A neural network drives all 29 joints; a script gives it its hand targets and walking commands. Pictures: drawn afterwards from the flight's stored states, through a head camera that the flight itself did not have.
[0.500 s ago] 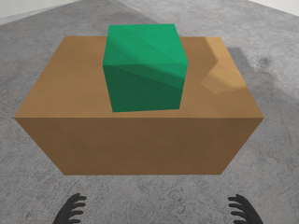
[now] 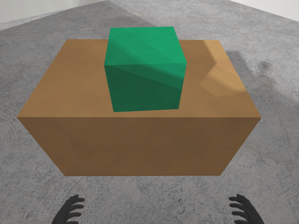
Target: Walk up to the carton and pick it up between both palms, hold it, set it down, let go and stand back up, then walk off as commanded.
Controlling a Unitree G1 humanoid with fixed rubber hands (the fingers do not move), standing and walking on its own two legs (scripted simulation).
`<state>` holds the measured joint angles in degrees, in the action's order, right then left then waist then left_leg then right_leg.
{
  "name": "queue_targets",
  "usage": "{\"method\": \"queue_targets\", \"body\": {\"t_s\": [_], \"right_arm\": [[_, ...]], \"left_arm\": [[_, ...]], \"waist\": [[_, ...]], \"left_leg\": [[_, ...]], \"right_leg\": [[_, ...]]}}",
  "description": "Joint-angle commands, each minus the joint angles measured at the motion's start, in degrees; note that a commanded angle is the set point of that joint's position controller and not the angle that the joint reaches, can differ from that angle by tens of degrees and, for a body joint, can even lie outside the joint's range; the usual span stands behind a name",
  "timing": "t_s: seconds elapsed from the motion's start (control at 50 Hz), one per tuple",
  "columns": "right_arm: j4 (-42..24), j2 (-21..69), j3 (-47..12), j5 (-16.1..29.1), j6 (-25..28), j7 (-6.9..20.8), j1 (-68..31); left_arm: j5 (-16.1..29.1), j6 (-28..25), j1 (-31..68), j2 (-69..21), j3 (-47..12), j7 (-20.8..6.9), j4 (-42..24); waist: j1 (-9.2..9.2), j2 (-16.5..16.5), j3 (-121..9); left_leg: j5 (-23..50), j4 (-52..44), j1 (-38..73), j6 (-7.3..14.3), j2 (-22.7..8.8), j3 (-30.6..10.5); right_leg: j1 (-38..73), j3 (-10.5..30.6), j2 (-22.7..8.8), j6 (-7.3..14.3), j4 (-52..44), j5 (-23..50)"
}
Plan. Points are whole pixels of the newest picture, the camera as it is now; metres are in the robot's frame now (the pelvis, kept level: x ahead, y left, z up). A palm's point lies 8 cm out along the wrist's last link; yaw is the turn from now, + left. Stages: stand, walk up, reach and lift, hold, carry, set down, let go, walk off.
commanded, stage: stand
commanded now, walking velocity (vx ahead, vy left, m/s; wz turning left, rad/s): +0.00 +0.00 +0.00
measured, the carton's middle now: (144, 68) +0.76 +0.05 -0.01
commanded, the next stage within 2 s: walk up in 1.30 s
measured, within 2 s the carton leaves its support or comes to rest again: neither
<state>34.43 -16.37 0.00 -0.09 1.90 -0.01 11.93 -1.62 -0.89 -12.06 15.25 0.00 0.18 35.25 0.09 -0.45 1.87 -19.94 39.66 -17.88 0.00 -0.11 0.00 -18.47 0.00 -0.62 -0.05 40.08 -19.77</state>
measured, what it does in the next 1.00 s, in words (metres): stands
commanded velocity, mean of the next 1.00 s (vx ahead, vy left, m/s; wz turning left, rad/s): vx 0.00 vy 0.00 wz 0.00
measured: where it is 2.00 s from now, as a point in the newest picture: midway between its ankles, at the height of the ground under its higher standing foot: outside the picture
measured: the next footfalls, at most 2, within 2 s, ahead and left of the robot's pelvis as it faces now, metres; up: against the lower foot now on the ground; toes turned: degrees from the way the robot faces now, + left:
left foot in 1.86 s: +0.16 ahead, +0.20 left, +0.00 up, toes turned +3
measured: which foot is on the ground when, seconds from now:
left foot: down 0.00-1.00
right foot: down 0.00-1.00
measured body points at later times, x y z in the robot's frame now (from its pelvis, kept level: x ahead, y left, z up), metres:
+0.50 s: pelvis -0.01 +0.00 +0.00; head -0.01 +0.00 +0.45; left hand +0.14 +0.25 -0.09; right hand +0.16 -0.26 -0.08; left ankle +0.02 +0.12 -0.72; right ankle +0.02 -0.12 -0.72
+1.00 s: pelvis -0.01 +0.00 +0.00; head -0.01 +0.00 +0.45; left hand +0.14 +0.26 -0.09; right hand +0.15 -0.26 -0.08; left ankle +0.02 +0.12 -0.72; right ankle +0.02 -0.12 -0.72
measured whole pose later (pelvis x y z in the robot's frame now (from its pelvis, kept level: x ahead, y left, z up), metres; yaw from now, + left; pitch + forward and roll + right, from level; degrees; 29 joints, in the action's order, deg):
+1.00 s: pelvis -0.01 +0.00 +0.00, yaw +0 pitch -3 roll +0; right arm 35.5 -16.9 0.0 -0.1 2.2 0.0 11.9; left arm -1.6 -1.1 -12.6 15.6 0.0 0.2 37.4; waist 0.1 -0.5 1.9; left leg -19.3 39.7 -17.9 0.0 -0.1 0.0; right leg -18.5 0.0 -0.6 0.0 40.1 -19.1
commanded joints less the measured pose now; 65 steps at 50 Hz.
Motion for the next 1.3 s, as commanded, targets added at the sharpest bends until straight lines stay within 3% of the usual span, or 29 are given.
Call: {"method": "queue_targets", "body": {"t_s": [0.0, 0.04, 0.1, 0.14, 0.16, 0.28, 0.3, 0.32, 0.4, 0.44, 0.48, 0.5, 0.54, 0.62, 0.66, 0.7, 0.76, 0.8, 0.82, 0.84, 0.9, 0.92, 1.02, 1.08, 1.12, 1.14, 1.18, 1.2, 1.28], "right_arm": [[-0.30, -14.18, 5.32, -1.88, 2.32, -0.57, -3.06], [-0.51, -13.73, 5.10, -1.85, 2.30, -0.47, -3.05], [-0.10, -13.58, 4.97, -1.72, 2.40, -0.44, -2.08], [0.26, -14.23, 5.20, -1.76, 2.31, -0.46, -2.37], [0.47, -14.10, 5.39, -1.58, 2.22, -0.55, -2.54], [0.63, -13.93, 5.18, -1.56, 2.12, -0.43, -1.37], [0.59, -13.40, 4.71, -1.68, 2.26, -0.30, -2.05], [0.50, -14.10, 5.10, -1.67, 2.25, -0.30, -2.18], [0.58, -14.66, 5.28, -1.81, 2.13, -0.50, -2.41], [0.73, -14.29, 5.08, -1.48, 2.13, -0.16, -1.66], [1.20, -14.78, 4.93, -1.69, 2.23, -0.33, -2.10], [1.18, -13.86, 4.92, -1.40, 2.14, -0.27, -1.78], [1.46, -14.84, 5.00, -2.06, 2.34, -0.50, -2.23], [1.38, -13.86, 4.57, -1.41, 2.33, -0.42, -2.29], [1.16, -14.20, 4.56, -1.60, 2.44, -0.39, -3.19], [1.61, -14.19, 4.86, -1.38, 2.37, -0.46, -2.65], [1.48, -14.87, 4.86, -1.50, 2.16, -0.47, -3.20], [1.53, -14.38, 4.84, -1.35, 2.22, -0.55, -2.56], [1.43, -14.63, 4.96, -1.55, 2.31, -0.50, -2.54], [1.21, -13.92, 4.77, -1.40, 2.48, -0.35, -2.46], [1.67, -14.03, 4.66, -1.53, 2.68, -0.36, -2.55], [1.48, -13.60, 4.56, -1.17, 2.53, -0.31, -2.55], [1.61, -15.06, 4.87, -1.49, 2.26, -0.50, -3.02], [1.98, -13.83, 4.57, -1.31, 2.16, -0.43, -2.62], [1.92, -15.00, 4.88, -1.51, 2.22, -0.48, -3.13], [1.68, -14.93, 4.91, -1.35, 2.47, -0.33, -3.31], [1.72, -15.20, 5.11, -1.57, 2.29, -0.33, -3.21], [2.04, -14.45, 4.83, -1.45, 2.32, -0.26, -2.55], [2.12, -14.07, 4.55, -1.48, 2.16, -0.42, -2.68]], "left_arm": [[0.40, -2.87, 3.05, 14.39, 4.66, -0.04, 0.12], [0.44, -2.73, 3.08, 14.90, 4.63, -0.05, 0.37], [0.48, -2.88, 3.04, 15.09, 4.64, 0.02, 0.42], [0.34, -3.08, 2.76, 14.77, 4.64, -0.20, 0.25], [0.17, -3.09, 2.39, 15.52, 4.89, 0.09, 0.84], [0.28, -3.01, 3.26, 15.26, 4.66, 0.15, 1.09], [0.22, -2.91, 3.71, 15.52, 4.61, 0.18, 1.34], [0.28, -2.94, 3.97, 15.84, 4.64, 0.15, 1.25], [0.41, -3.05, 3.52, 14.97, 4.47, 0.10, 0.73], [0.35, -3.08, 2.77, 15.30, 4.42, 0.04, 1.44], [0.63, -2.97, 2.60, 15.18, 4.24, -0.07, 1.71], [0.22, -3.02, 3.50, 15.97, 4.56, 0.06, 1.65], [0.44, -2.86, 3.89, 15.55, 4.74, 0.04, 1.36], [0.47, -3.03, 3.06, 15.71, 4.62, -0.15, 1.81], [0.48, -2.75, 3.15, 15.41, 4.54, -0.21, 1.87], [0.31, -3.01, 4.14, 15.61, 4.57, -0.12, 1.71], [0.32, -2.94, 3.49, 14.95, 4.27, -0.08, 1.95], [0.51, -2.98, 4.08, 14.88, 4.12, -0.04, 2.02], [0.67, -2.99, 3.35, 15.35, 4.31, -0.05, 2.20], [0.74, -2.97, 3.56, 15.15, 4.38, 0.05, 2.36], [1.00, -3.08, 2.88, 15.42, 4.59, -0.21, 2.40], [0.47, -2.96, 3.12, 16.11, 4.50, -0.17, 2.83], [0.80, -2.84, 2.76, 15.56, 4.40, -0.08, 3.02], [0.70, -3.05, 4.47, 15.48, 4.59, -0.02, 2.65], [0.78, -2.79, 4.21, 15.00, 4.37, -0.40, 2.78], [0.52, -2.89, 3.90, 14.94, 4.28, -0.32, 2.65], [0.55, -3.01, 3.62, 14.99, 4.51, -0.32, 2.63], [0.40, -3.14, 4.24, 15.61, 4.42, -0.20, 3.35], [0.61, -2.97, 4.85, 15.82, 4.49, -0.28, 2.96]], "waist": [[-0.80, -1.02, -5.05], [-0.88, 0.15, -3.75], [0.31, -1.15, -4.21], [-0.56, 0.03, -5.22], [-0.37, -1.36, -4.89], [0.39, -1.84, -4.40], [0.45, -0.15, -3.85], [0.35, -1.64, -3.77], [0.02, -0.57, -4.40], [0.10, -2.10, -4.68], [-0.69, -1.27, -3.16], [0.52, -1.21, -3.67], [-0.44, -0.18, -3.83], [0.07, -0.10, -3.31], [-0.77, 0.97, -2.60], [0.20, -1.34, -2.96], [-0.23, 0.47, -3.33], [-0.18, -1.58, -3.32], [-0.45, 0.71, -4.41], [-0.11, -0.46, -5.17], [-0.86, 0.04, -4.42], [0.02, -0.63, -4.03], [-0.62, -0.60, -4.11], [0.32, -1.23, -4.91], [-0.79, -0.11, -3.11], [-0.42, -1.62, -3.54], [-0.38, -0.63, -3.32], [0.24, -2.29, -2.89], [-0.11, -0.62, -1.19]], "left_leg": [[5.37, -7.87, 0.63, 4.49, -5.15, -5.90], [3.85, -8.23, -0.25, 4.42, -4.94, -5.65], [6.25, -7.51, 1.65, 4.20, -4.80, -5.26], [7.02, -6.99, 1.11, 3.98, -4.89, -5.43], [7.43, -6.74, 0.88, 4.03, -4.87, -5.97], [6.58, -7.10, 1.06, 4.01, -4.51, -5.84], [6.76, -7.26, 1.09, 3.92, -4.48, -5.27], [6.52, -7.87, 0.80, 4.26, -4.72, -5.61], [6.09, -8.22, 1.67, 4.59, -5.04, -6.11], [6.81, -7.86, 1.87, 4.15, -5.16, -5.76], [6.81, -8.03, 0.76, 4.52, -5.09, -6.23], [6.91, -7.87, 1.78, 3.93, -4.59, -5.37], [6.19, -9.10, 1.10, 4.44, -5.31, -6.80], [6.66, -8.84, 0.44, 4.26, -5.38, -6.36], [6.50, -9.39, -0.08, 4.25, -5.35, -6.06], [6.53, -8.53, 0.95, 4.07, -5.06, -6.10], [6.45, -8.81, 0.49, 4.26, -5.48, -6.44], [7.38, -8.85, 1.00, 4.37, -5.39, -6.25], [8.56, -8.37, 2.03, 4.63, -5.37, -6.12], [9.50, -8.35, 2.04, 4.42, -5.44, -5.90], [9.26, -8.46, 1.83, 4.78, -5.86, -6.53], [9.03, -8.66, 1.57, 4.29, -5.61, -6.39], [6.90, -8.88, 1.69, 4.48, -5.56, -6.51], [6.58, -9.15, 2.39, 4.23, -5.28, -5.69], [4.22, -10.19, 1.00, 4.42, -5.66, -6.79], [4.70, -9.75, 1.58, 4.04, -5.49, -6.01], [3.57, -8.82, 1.71, 4.08, -4.95, -5.52], [4.59, -9.34, 1.64, 3.99, -4.76, -5.89], [4.18, -9.42, 0.73, 4.32, -4.78, -6.26]], "right_leg": [[1.59, 5.86, -3.98, 4.29, -7.60, 6.03], [1.32, 6.32, -4.00, 4.28, -7.81, 5.45], [0.12, 6.58, -4.62, 4.52, -8.05, 6.35], [1.61, 5.87, -4.30, 4.30, -7.74, 7.32], [1.75, 6.93, -4.69, 4.46, -8.12, 8.08], [1.04, 8.09, -5.29, 4.62, -9.40, 7.13], [0.83, 7.69, -5.21, 4.64, -9.44, 7.89], [1.14, 6.62, -4.62, 4.54, -8.63, 7.70], [0.75, 6.78, -4.70, 4.45, -8.86, 6.46], [1.09, 7.10, -4.79, 4.38, -9.25, 7.24], [0.55, 7.40, -4.98, 4.54, -9.39, 6.86], [0.29, 7.61, -5.18, 4.44, -9.52, 6.99], [1.45, 6.60, -4.51, 4.13, -8.70, 6.43], [1.19, 7.53, -4.91, 4.47, -9.46, 6.69], [1.19, 6.40, -4.35, 4.17, -8.72, 7.27], [0.41, 7.38, -4.89, 4.58, -9.86, 6.18], [1.68, 7.15, -4.56, 4.29, -9.26, 8.12], [1.59, 6.86, -4.65, 4.31, -8.92, 7.95], [1.72, 6.65, -4.49, 3.97, -8.30, 9.17], [2.36, 6.81, -4.69, 4.20, -7.86, 10.63], [1.56, 6.92, -4.65, 4.36, -8.37, 9.47], [1.99, 7.13, -4.83, 4.35, -8.78, 9.17], [1.68, 6.78, -4.30, 4.19, -8.91, 7.98], [1.25, 7.77, -5.08, 4.25, -10.07, 7.07], [1.03, 6.83, -4.57, 4.25, -9.76, 4.98], [0.87, 6.77, -4.52, 4.38, -10.31, 5.65], [0.15, 7.88, -5.20, 4.40, -11.10, 4.33], [-0.12, 8.39, -5.42, 4.76, -11.45, 4.60], [-0.79, 8.73, -5.45, 4.62, -11.29, 4.11]]}}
